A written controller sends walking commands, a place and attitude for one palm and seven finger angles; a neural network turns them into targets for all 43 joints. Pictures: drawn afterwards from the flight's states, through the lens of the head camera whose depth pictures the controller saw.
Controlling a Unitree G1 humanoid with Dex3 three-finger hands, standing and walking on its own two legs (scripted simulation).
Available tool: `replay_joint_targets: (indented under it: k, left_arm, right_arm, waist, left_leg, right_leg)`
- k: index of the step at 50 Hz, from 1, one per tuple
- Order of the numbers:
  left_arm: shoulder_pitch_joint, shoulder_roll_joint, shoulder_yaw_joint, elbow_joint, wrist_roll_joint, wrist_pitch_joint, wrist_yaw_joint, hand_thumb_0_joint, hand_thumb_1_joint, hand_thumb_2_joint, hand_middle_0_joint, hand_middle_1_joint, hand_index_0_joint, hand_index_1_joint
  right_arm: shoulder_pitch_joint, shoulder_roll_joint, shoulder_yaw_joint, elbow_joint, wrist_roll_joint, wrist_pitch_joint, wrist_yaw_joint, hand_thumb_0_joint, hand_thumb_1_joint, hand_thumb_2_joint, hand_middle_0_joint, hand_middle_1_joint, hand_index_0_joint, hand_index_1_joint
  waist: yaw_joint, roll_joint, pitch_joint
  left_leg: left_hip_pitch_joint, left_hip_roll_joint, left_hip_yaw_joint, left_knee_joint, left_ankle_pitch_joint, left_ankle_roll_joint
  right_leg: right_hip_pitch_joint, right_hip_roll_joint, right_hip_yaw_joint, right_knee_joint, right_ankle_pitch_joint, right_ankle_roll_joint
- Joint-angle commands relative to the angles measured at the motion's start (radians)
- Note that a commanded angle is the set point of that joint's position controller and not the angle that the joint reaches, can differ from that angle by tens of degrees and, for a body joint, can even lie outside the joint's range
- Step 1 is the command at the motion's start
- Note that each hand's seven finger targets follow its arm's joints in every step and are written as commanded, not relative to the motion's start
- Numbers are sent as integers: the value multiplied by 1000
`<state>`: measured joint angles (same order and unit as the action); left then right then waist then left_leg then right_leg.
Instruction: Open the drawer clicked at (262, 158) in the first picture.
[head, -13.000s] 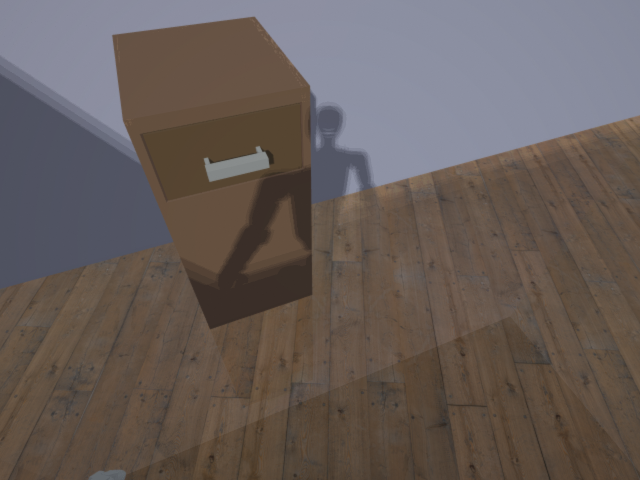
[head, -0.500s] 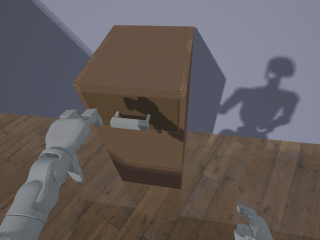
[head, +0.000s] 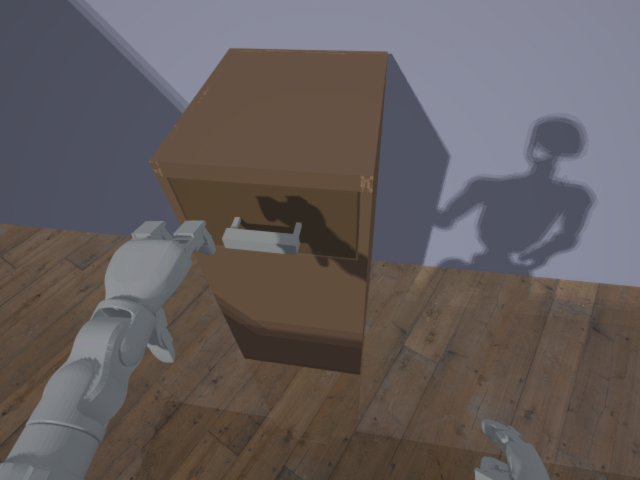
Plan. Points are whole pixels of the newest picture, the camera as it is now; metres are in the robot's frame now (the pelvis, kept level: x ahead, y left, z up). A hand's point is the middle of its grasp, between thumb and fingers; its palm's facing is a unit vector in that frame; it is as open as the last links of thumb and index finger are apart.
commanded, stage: move the hooked fingers above the handle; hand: left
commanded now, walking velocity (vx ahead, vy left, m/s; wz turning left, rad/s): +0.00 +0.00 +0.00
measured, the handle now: (264, 232) +0.53 +0.18 -0.06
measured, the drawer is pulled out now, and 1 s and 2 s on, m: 0.00 0.00 0.00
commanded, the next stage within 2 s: none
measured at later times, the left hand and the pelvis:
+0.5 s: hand (209, 259) +0.39 +0.21 +0.04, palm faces -0.03 -0.07 -1.00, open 13.9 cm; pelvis +0.01 -0.01 -0.01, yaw -1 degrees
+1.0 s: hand (232, 242) +0.44 +0.19 +0.02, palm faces -0.04 -0.04 -1.00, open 13.9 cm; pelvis +0.01 -0.01 -0.02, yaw -1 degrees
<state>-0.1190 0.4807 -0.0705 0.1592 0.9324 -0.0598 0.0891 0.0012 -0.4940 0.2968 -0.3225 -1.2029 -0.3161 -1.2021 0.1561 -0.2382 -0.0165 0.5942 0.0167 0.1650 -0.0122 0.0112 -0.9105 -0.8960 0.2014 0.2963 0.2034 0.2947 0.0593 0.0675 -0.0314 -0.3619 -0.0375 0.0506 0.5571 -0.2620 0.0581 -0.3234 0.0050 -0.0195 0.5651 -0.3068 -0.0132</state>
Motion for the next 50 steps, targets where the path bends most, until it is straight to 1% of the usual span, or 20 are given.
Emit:
replay_joint_targets:
  k: [1, 5, 7, 8, 11, 16, 18, 21, 22, 25, 28, 30, 34, 36, 38, 42, 44, 45, 48, 50]
  left_arm:
    - [-416, 212, 125, -128, 16, -31, 58, 0, -500, 300, -300, -1200, -300, -1200]
    - [-479, 228, 137, -43, 24, -41, 74, 0, -500, 300, -300, -1200, -300, -1200]
    - [-504, 191, 101, -25, 28, -45, 77, 0, -500, 300, -300, -1200, -300, -1200]
    - [-493, 189, 101, -17, 27, -44, 78, 0, -500, 300, -300, -1200, -300, -1200]
    - [-512, 210, 118, 67, 30, -35, 77, 0, -500, 300, -300, -1200, -300, -1200]
    - [-556, 196, 100, 70, 37, -52, 87, 0, -500, 300, -300, -1200, -300, -1200]
    - [-566, 189, 98, 91, 38, -57, 96, 0, -500, 300, -300, -1200, -300, -1200]
    - [-562, 246, 157, 121, 47, -63, 115, 0, -500, 300, -300, -1200, -300, -1200]
    - [-563, 209, 129, 124, 46, -62, 121, 0, -500, 300, -300, -1200, -300, -1200]
    - [-594, 217, 135, 140, 56, -56, 142, 0, -500, 300, -300, -1200, -300, -1200]
    - [-643, 160, 76, 153, 65, -45, 153, 0, -500, 300, -300, -1200, -300, -1200]
    - [-628, 191, 110, 200, 65, -34, 157, 0, -500, 300, -300, -1200, -300, -1200]
    - [-699, 156, 69, 265, 76, -26, 160, 0, -500, 300, -300, -1200, -300, -1200]
    - [-756, 204, 105, 274, 95, -37, 169, 0, -500, 300, -300, -1200, -300, -1200]
    - [-757, 181, 90, 295, 97, -43, 175, 0, -500, 300, -300, -1200, -300, -1200]
    - [-763, 182, 102, 379, 103, -39, 187, 0, -500, 300, -300, -1200, -300, -1200]
    - [-810, 142, 60, 385, 108, -38, 191, 0, -500, 300, -300, -1200, -300, -1200]
    - [-821, 150, 69, 395, 110, -39, 194, 0, -500, 300, -300, -1200, -300, -1200]
    - [-874, 126, 40, 409, 122, -40, 205, 0, -500, 300, -300, -1200, -300, -1200]
    - [-890, 138, 55, 434, 120, -40, 214, 0, -500, 300, -300, -1200, -300, -1200]
  right_arm:
    - [-63, -121, -39, -121, -1, -51, -15, 0, -900, -900, 200, 300, 200, 300]
    - [-37, -123, -46, -109, -1, -51, -22, 0, -900, -900, 200, 300, 200, 300]
    - [-32, -120, -50, -108, 0, -51, -18, 0, -900, -900, 200, 300, 200, 300]
    - [-26, -121, -52, -110, -1, -51, -17, 0, -900, -900, 200, 300, 200, 300]
    - [-9, -131, -52, -104, 3, -42, -18, 0, -900, -900, 200, 300, 200, 300]
    - [21, -134, -65, -104, 0, -35, -17, 0, -900, -900, 200, 300, 200, 300]
    - [35, -137, -70, -97, 1, -33, -17, 0, -900, -900, 200, 300, 200, 300]
    - [51, -142, -75, -89, 0, -28, -19, 0, -900, -900, 200, 300, 200, 300]
    - [56, -139, -79, -90, 0, -28, -19, 0, -900, -900, 200, 300, 200, 300]
    - [69, -143, -84, -82, -1, -23, -16, 0, -900, -900, 200, 300, 200, 300]
    - [86, -143, -90, -69, 0, -23, -9, 0, -900, -900, 200, 300, 200, 300]
    - [94, -148, -92, -67, -1, -19, -12, 0, -900, -900, 200, 300, 200, 300]
    - [110, -145, -90, -60, 1, -14, -15, 0, -900, -900, 200, 300, 200, 300]
    - [117, -146, -91, -56, -3, -13, -18, 0, -900, -900, 200, 300, 200, 300]
    - [122, -141, -92, -56, -5, -13, -17, 0, -900, -900, 200, 300, 200, 300]
    - [138, -145, -95, -49, -6, -8, -15, 0, -900, -900, 200, 300, 200, 300]
    - [146, -142, -95, -49, -7, -8, -12, 0, -900, -900, 200, 300, 200, 300]
    - [148, -143, -96, -47, -8, -7, -12, 0, -900, -900, 200, 300, 200, 300]
    - [163, -142, -99, -39, -11, -6, -9, 0, -900, -900, 200, 300, 200, 300]
    - [175, -145, -99, -33, -13, -4, -10, 0, -900, -900, 200, 300, 200, 300]
  waist:
    - [-20, -39, -235]
    - [-25, -37, -266]
    - [-30, -9, -277]
    - [-25, -18, -305]
    - [-30, -71, -289]
    - [-37, -41, -347]
    - [-43, -51, -340]
    - [-32, -65, -366]
    - [-40, -55, -358]
    - [-43, -45, -380]
    - [-63, -32, -396]
    - [-60, -72, -396]
    - [-77, -66, -373]
    - [-72, -69, -417]
    - [-72, -39, -426]
    - [-80, -80, -409]
    - [-92, -56, -410]
    - [-95, -75, -420]
    - [-108, -38, -440]
    - [-112, -52, -443]
  left_leg:
    - [147, 17, -58, -59, 143, -19]
    - [129, 12, -54, -36, 169, -19]
    - [137, 12, -50, -20, 194, -17]
    - [141, 11, -50, -14, 211, -16]
    - [84, 8, -43, -6, 198, -14]
    - [92, 7, -42, 19, 241, -12]
    - [87, 9, -40, 26, 258, -11]
    - [56, 5, -38, 37, 280, -10]
    - [61, 6, -34, 43, 292, -9]
    - [64, 7, -37, 53, 320, -12]
    - [92, 13, -37, 66, 345, -13]
    - [70, 12, -37, 70, 346, -10]
    - [50, 9, -30, 74, 298, -6]
    - [49, 7, -32, 82, 312, -5]
    - [58, 7, -29, 94, 339, -7]
    - [25, 8, -27, 108, 330, -6]
    - [30, 10, -28, 110, 328, -8]
    - [22, 9, -30, 117, 336, -6]
    - [35, 10, -30, 129, 330, -8]
    - [26, 12, -38, 133, 340, -9]
  right_leg:
    - [-31, 28, 16, -73, 90, -30]
    - [-25, 30, 20, -56, 122, -33]
    - [-43, 32, 20, -44, 149, -35]
    - [-34, 30, 23, -41, 171, -34]
    - [-28, 30, 27, -33, 183, -30]
    - [-32, 31, 32, -11, 227, -32]
    - [-44, 32, 30, -6, 247, -32]
    - [-15, 33, 38, 8, 286, -32]
    - [-26, 34, 33, 12, 295, -33]
    - [-33, 38, 31, 23, 305, -36]
    - [-75, 40, 27, 31, 315, -34]
    - [-52, 42, 30, 31, 324, -34]
    - [-82, 40, 29, 29, 301, -32]
    - [-74, 40, 35, 41, 316, -31]
    - [-84, 40, 34, 50, 340, -33]
    - [-97, 43, 32, 59, 340, -32]
    - [-123, 43, 28, 61, 327, -33]
    - [-117, 44, 30, 64, 333, -33]
    - [-151, 45, 31, 72, 325, -31]
    - [-156, 48, 25, 79, 319, -35]
